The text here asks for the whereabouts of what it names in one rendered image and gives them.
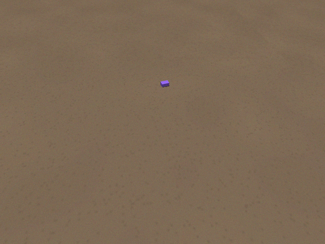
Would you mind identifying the small box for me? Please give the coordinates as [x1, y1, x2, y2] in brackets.
[160, 80, 169, 87]

